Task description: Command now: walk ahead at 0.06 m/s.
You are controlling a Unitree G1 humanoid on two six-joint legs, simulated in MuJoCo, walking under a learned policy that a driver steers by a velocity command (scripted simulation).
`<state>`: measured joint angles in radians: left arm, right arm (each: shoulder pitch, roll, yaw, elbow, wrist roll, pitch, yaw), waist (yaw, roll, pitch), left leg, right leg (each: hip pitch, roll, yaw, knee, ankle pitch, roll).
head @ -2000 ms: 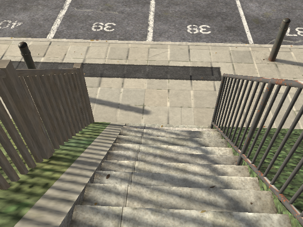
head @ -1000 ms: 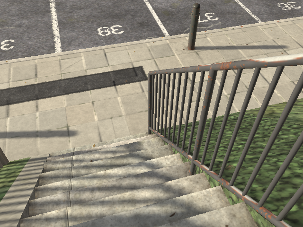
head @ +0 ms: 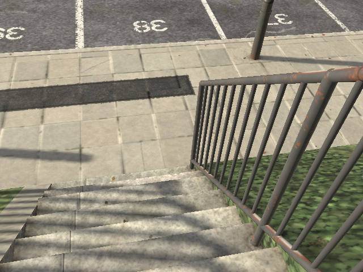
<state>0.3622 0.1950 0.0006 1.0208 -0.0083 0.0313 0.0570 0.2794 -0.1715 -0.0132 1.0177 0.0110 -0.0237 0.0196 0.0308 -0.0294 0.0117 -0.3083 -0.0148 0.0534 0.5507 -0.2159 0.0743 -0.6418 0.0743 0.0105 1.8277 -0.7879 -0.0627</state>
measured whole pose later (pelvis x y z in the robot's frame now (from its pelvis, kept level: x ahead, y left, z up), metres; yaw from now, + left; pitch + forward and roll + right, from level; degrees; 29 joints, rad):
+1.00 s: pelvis +0.02 -0.11 +0.00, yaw +18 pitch +4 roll +2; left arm 0.34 0.22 -0.03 0.88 0.13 -0.14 0.02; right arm 0.24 -0.22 0.05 0.54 -0.04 0.04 0.05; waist 0.10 -0.01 -0.09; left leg -0.98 0.07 -0.05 2.17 -0.51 -0.07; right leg -0.40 -0.15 -0.26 0.53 -0.19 -0.05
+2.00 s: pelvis +0.14 +0.12 -0.06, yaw +18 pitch +2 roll -3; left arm 0.54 0.17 -0.05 0.98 0.09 -0.14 -0.02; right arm 0.22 -0.22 0.09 0.80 -0.13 -0.05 0.10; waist 0.09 0.05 -0.05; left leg -0.83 0.13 -0.11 0.87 0.46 -0.01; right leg -0.32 0.19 0.07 0.98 -0.68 -0.10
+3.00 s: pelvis +0.62 +0.24 -0.42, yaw -4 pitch +0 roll -4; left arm 0.49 0.18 0.00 1.08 0.10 -0.08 -0.05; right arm 0.23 -0.25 -0.02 0.96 -0.11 -0.09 0.08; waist 0.04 0.05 -0.02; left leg -0.70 0.12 -0.06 1.04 0.12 0.07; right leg -0.28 0.05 -0.10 0.78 -0.51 -0.05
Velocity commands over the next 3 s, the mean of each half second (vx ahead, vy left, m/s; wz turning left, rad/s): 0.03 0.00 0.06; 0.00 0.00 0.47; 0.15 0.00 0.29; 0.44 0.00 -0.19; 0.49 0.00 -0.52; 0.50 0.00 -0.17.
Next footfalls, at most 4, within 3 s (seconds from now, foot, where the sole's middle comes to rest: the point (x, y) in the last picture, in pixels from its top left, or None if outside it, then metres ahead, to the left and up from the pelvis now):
0.48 right None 0.14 -0.19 -0.77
1.20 left None -0.12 0.06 -0.60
1.72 right None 0.12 0.01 -0.77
2.12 left None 0.30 0.32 -0.98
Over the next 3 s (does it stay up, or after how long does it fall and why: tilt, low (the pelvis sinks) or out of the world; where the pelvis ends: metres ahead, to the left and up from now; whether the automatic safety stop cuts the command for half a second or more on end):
stays up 0.62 0.24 -0.42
